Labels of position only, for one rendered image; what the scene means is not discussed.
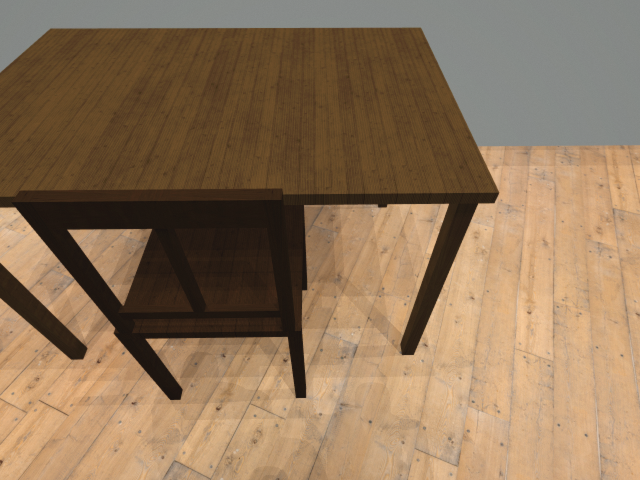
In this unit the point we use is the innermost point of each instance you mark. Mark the chair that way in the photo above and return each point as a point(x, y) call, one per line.
point(219, 263)

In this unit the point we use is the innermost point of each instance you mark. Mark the table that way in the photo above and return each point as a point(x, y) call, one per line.
point(333, 116)

